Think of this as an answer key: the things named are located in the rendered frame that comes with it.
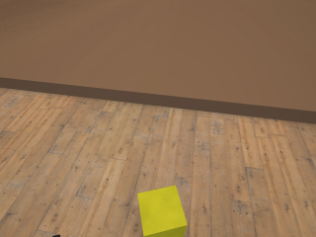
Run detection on carton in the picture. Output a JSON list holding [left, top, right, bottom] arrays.
[[137, 185, 188, 237]]

